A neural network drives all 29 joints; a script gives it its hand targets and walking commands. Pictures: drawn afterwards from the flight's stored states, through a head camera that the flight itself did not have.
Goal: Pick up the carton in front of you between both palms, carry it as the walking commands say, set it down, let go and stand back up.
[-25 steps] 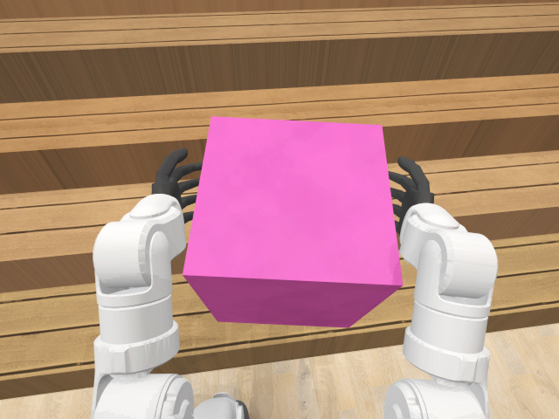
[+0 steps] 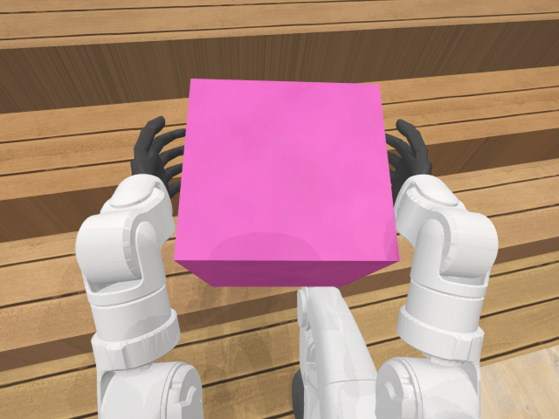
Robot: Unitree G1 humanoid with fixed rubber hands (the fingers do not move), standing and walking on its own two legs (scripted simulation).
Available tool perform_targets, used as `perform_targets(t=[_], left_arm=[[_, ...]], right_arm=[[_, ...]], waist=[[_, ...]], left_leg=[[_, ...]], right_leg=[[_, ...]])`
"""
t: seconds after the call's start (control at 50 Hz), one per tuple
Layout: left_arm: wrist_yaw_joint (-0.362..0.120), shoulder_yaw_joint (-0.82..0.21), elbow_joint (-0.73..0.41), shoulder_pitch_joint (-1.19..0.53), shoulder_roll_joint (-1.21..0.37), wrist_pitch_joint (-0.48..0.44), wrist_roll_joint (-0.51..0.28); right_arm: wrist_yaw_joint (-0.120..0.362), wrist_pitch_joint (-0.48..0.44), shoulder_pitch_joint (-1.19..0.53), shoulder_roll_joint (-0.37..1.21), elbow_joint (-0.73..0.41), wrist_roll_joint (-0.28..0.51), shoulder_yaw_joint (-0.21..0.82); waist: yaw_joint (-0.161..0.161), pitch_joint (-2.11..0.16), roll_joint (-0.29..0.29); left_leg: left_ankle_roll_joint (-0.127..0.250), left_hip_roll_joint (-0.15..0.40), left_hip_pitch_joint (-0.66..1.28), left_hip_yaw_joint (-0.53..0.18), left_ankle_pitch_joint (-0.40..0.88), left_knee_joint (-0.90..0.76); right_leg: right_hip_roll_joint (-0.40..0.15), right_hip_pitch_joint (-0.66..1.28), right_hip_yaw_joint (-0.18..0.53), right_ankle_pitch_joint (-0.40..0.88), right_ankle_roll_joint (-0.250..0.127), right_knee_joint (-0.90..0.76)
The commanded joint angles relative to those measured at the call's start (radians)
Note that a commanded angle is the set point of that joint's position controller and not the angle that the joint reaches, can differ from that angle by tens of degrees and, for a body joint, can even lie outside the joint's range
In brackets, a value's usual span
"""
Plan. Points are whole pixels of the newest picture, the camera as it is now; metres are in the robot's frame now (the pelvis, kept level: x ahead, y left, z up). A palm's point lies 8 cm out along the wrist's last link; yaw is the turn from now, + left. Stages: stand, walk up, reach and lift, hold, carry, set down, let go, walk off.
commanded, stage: carry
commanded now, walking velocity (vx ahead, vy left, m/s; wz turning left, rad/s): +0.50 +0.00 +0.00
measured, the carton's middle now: (281, 203) +0.37 -0.03 +0.07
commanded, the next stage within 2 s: none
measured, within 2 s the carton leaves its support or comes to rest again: neither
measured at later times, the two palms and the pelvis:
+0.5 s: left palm out of the picture +0.69 +0.10 +0.39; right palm out of the picture +0.70 -0.20 +0.36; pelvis +0.34 -0.06 +0.19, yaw +0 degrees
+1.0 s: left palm out of the picture +1.03 -0.01 +0.55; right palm out of the picture +1.01 -0.31 +0.58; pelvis +0.64 -0.14 +0.38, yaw -3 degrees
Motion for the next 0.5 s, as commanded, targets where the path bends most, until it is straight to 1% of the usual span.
perform_targets(t=[0.0, 0.02, 0.04, 0.06, 0.08, 0.1, 0.12, 0.14, 0.16, 0.18, 0.2, 0.22, 0.24, 0.26, 0.28, 0.3, 0.32, 0.34, 0.36, 0.38, 0.4, 0.42, 0.44, 0.46, 0.48], left_arm=[[-0.046, -0.653, 0.05, -0.589, -0.641, -0.002, -0.203], [-0.046, -0.665, 0.061, -0.611, -0.654, -0.001, -0.211], [-0.051, -0.675, 0.071, -0.588, -0.69, -0.002, -0.227], [-0.06, -0.713, 0.024, -0.623, -0.741, -0.009, -0.261], [-0.073, -0.746, 0.013, -0.65, -0.784, -0.017, -0.289], [-0.09, -0.774, 0.038, -0.628, -0.802, -0.028, -0.328], [-0.105, -0.825, 0.072, -0.606, -0.849, -0.033, -0.363], [-0.121, -0.856, 0.041, -0.671, -0.9, -0.049, -0.413], [-0.136, -0.868, 0.013, -0.747, -0.944, -0.063, -0.449], [-0.151, -0.884, 0.022, -0.785, -0.975, -0.071, -0.476], [-0.164, -0.9, 0.023, -0.809, -1.006, -0.08, -0.495], [-0.174, -0.906, 0.042, -0.815, -1.014, -0.084, -0.509], [-0.179, -0.914, 0.072, -0.796, -1.007, -0.085, -0.507], [-0.185, -0.9, 0.117, -0.768, -0.992, -0.083, -0.499], [-0.187, -0.88, 0.137, -0.757, -0.987, -0.084, -0.487], [-0.187, -0.866, 0.164, -0.731, -0.981, -0.078, -0.472], [-0.185, -0.842, 0.189, -0.701, -0.954, -0.071, -0.448], [-0.182, -0.814, 0.206, -0.681, -0.921, -0.061, -0.432], [-0.18, -0.774, 0.214, -0.675, -0.886, -0.05, -0.418], [-0.173, -0.74, 0.225, -0.666, -0.849, -0.035, -0.41], [-0.166, -0.691, 0.23, -0.665, -0.792, -0.019, -0.4], [-0.156, -0.66, 0.239, -0.679, -0.75, -0.002, -0.393], [-0.147, -0.624, 0.252, -0.681, -0.716, 0.013, -0.387], [-0.138, -0.597, 0.258, -0.687, -0.698, 0.029, -0.372], [-0.128, -0.554, 0.274, -0.673, -0.66, 0.045, -0.348]], right_arm=[[0.145, 0.029, -0.647, 0.731, -0.075, 0.333, 0.722], [0.146, 0.031, -0.634, 0.735, -0.076, 0.327, 0.708], [0.149, 0.031, -0.643, 0.751, -0.097, 0.324, 0.699], [0.155, 0.026, -0.672, 0.751, -0.122, 0.314, 0.696], [0.159, 0.02, -0.695, 0.765, -0.124, 0.289, 0.693], [0.158, 0.011, -0.61, 0.769, -0.084, 0.224, 0.657], [0.147, 0.009, -0.537, 0.699, -0.025, 0.156, 0.583], [0.144, 0.003, -0.524, 0.724, -0.04, 0.139, 0.58], [0.144, -0.007, -0.531, 0.753, -0.036, 0.111, 0.572], [0.144, -0.016, -0.548, 0.755, -0.022, 0.085, 0.556], [0.143, -0.027, -0.55, 0.762, -0.013, 0.06, 0.556], [0.143, -0.036, -0.539, 0.761, 0.004, 0.04, 0.561], [0.142, -0.042, -0.53, 0.743, 0.027, 0.033, 0.558], [0.141, -0.044, -0.511, 0.738, 0.052, 0.027, 0.561], [0.141, -0.044, -0.493, 0.736, 0.071, 0.021, 0.569], [0.139, -0.043, -0.478, 0.738, 0.095, 0.02, 0.584], [0.135, -0.038, -0.465, 0.734, 0.115, 0.023, 0.586], [0.128, -0.03, -0.467, 0.724, 0.121, 0.028, 0.595], [0.118, -0.017, -0.492, 0.716, 0.121, 0.036, 0.599], [0.104, -0.005, -0.513, 0.693, 0.119, 0.041, 0.592], [0.088, 0.013, -0.536, 0.659, 0.131, 0.041, 0.581], [0.071, 0.029, -0.559, 0.63, 0.125, 0.045, 0.567], [0.055, 0.049, -0.601, 0.615, 0.113, 0.056, 0.564], [0.042, 0.071, -0.634, 0.613, 0.114, 0.086, 0.571], [0.034, 0.09, -0.683, 0.629, 0.104, 0.115, 0.59]], waist=[[0.069, -0.297, 0.031], [0.12, -0.408, 0.108], [0.24, -0.593, 0.283], [0.391, -0.724, 0.325], [0.419, -0.796, 0.124], [0.291, -0.862, -0.334], [0.26, -1.032, -0.21], [0.22, -0.976, -0.125], [0.213, -0.852, -0.053], [0.216, -0.752, -0.037], [0.208, -0.666, -0.018], [0.202, -0.637, 0.01], [0.214, -0.598, 0.032], [0.211, -0.586, 0.073], [0.207, -0.552, 0.084], [0.209, -0.521, 0.08], [0.245, -0.513, 0.022], [0.236, -0.491, 0.002], [0.246, -0.467, -0.035], [0.243, -0.43, -0.03], [0.207, -0.39, -0.038], [0.181, -0.331, -0.036], [0.165, -0.261, -0.038], [0.154, -0.235, -0.085], [0.144, -0.229, -0.124]], left_leg=[[0.137, 0.164, 0.058, -0.012, 0.935, -0.255], [0.149, 0.149, -0.117, 0.043, 1.578, -0.177], [0.168, 0.181, -0.167, 0.056, 2.001, 0.025], [0.131, 0.209, -0.1, 0.051, 2.143, 0.347], [0.064, 0.089, -0.071, 0.05, 1.561, 0.766], [-0.049, -0.208, -0.412, -0.072, 0.218, 1.27], [-0.023, -0.214, -0.388, -0.34, 0.24, 1.534], [-0.015, -0.182, -0.447, -0.313, 0.264, 1.59], [0.007, -0.134, -0.562, -0.255, 0.248, 1.586], [0.025, -0.1, -0.649, -0.245, 0.214, 1.58], [0.047, -0.084, -0.724, -0.231, 0.196, 1.574], [0.067, -0.067, -0.772, -0.194, 0.206, 1.547], [0.072, -0.051, -0.821, -0.138, 0.169, 1.501], [0.082, -0.036, -0.849, -0.095, 0.145, 1.459], [0.079, -0.018, -0.879, -0.07, 0.086, 1.393], [0.081, -0.005, -0.952, -0.052, 0.078, 1.411], [0.092, -0.031, -1.042, 0.01, 0.053, 1.536], [0.102, -0.021, -1.166, 0.012, 0.014, 1.617], [0.117, -0.023, -1.318, 0.021, -0.053, 1.766], [0.125, -0.008, -1.443, 0.008, -0.109, 1.861], [0.128, 0.004, -1.432, 0.017, -0.139, 1.853], [0.122, 0.023, -1.391, 0.055, -0.102, 1.755], [0.112, 0.037, -1.284, 0.097, -0.061, 1.572], [0.097, 0.021, -1.091, 0.165, -0.066, 1.385], [0.1, 0.025, -0.924, 0.182, -0.059, 1.193]], right_leg=[[-0.047, 0.266, -0.115, 0.12, -0.023, -0.564], [0.066, 0.672, -0.253, 0.285, -0.027, -0.691], [0.162, 1.009, -0.28, 0.407, -0.028, -0.707], [0.188, 1.176, -0.208, 0.453, -0.027, -0.881], [0.195, 1.258, -0.052, 0.635, -0.058, -1.237], [-0.18, 1.454, 0.68, 1.212, -0.207, -1.51], [-0.244, 1.498, 0.873, 1.271, -0.241, -1.484], [-0.21, 1.479, 0.802, 1.156, -0.26, -1.426], [-0.203, 1.424, 0.74, 1.007, -0.241, -1.429], [-0.184, 1.365, 0.697, 0.84, -0.218, -1.448], [-0.153, 1.334, 0.628, 0.727, -0.195, -1.469], [-0.149, 1.343, 0.569, 0.69, -0.175, -1.498], [-0.149, 1.371, 0.498, 0.762, -0.167, -1.523], [-0.161, 1.394, 0.455, 0.821, -0.168, -1.553], [-0.172, 1.399, 0.428, 0.879, -0.175, -1.558], [-0.169, 1.439, 0.419, 0.969, -0.168, -1.565], [-0.183, 1.502, 0.393, 1.082, -0.192, -1.574], [-0.191, 1.557, 0.382, 1.085, -0.191, -1.566], [-0.198, 1.627, 0.399, 1.016, -0.2, -1.562], [-0.208, 1.653, 0.405, 0.929, -0.196, -1.572], [-0.163, 1.572, 0.37, 0.797, -0.156, -1.606], [-0.142, 1.461, 0.315, 0.666, -0.127, -1.681], [-0.104, 1.306, 0.239, 0.628, -0.099, -1.768], [-0.092, 1.138, 0.174, 0.755, -0.113, -1.9], [-0.072, 1.069, 0.084, 1.019, -0.095, -1.939]])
